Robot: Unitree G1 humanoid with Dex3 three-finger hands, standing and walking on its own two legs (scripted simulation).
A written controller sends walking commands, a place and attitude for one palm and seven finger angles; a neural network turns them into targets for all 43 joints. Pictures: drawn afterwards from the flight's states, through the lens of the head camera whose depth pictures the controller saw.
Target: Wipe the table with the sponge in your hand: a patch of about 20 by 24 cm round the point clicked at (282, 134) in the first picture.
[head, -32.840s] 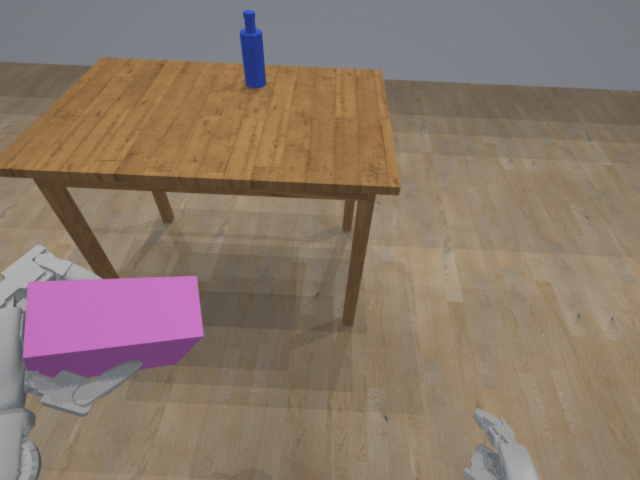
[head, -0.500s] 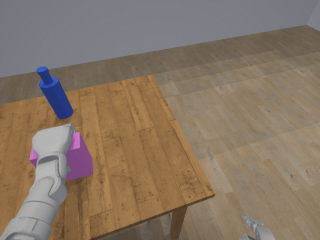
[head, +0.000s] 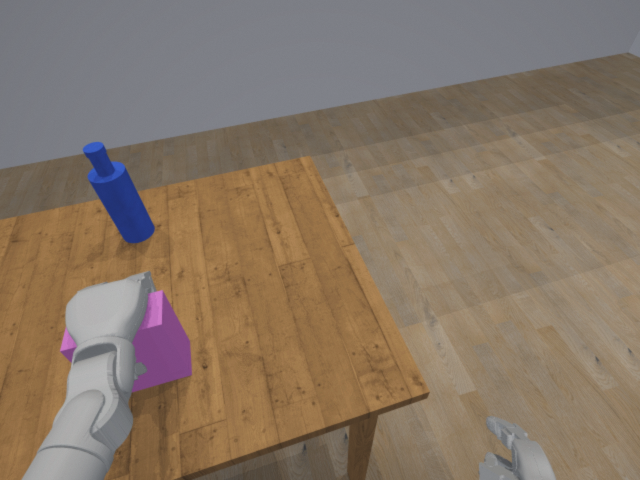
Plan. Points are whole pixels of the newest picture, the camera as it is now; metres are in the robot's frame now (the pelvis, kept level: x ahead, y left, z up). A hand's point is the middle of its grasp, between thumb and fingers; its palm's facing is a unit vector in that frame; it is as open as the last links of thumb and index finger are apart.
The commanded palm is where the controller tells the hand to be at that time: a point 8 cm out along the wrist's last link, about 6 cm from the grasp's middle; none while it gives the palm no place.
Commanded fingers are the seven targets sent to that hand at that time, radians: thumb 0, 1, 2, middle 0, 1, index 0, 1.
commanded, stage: wipe back along the first lane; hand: left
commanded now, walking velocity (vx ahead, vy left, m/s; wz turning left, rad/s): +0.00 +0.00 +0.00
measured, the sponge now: (140, 354) +0.28 +0.29 -0.03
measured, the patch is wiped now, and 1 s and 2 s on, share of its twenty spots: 1.00 1.00 1.00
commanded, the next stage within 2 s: lift the sponge slowly off the table in 0.24 s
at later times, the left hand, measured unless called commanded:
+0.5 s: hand (126, 363) +0.24 +0.27 +0.03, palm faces -0.02 -0.07 -1.00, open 10.2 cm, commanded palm +0.21 +0.26 +0.07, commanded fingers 0.00 0.10 1.30 -1.20 -1.60 -1.20 -1.60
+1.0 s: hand (134, 374) +0.23 +0.25 +0.04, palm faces -0.04 -0.09 -1.00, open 10.2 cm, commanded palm +0.20 +0.25 +0.10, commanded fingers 0.00 0.10 1.30 -1.20 -1.60 -1.20 -1.60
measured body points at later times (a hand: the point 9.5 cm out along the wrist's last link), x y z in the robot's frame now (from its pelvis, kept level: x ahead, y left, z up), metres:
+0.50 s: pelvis +0.00 +0.00 +0.00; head -0.01 -0.03 +0.45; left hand +0.24 +0.27 +0.08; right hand +0.23 -0.22 -0.08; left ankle +0.02 +0.12 -0.72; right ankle -0.05 -0.14 -0.72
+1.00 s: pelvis -0.01 -0.01 +0.01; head -0.02 -0.05 +0.45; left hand +0.22 +0.25 +0.09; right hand +0.22 -0.22 -0.09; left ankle +0.02 +0.12 -0.72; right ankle -0.05 -0.14 -0.72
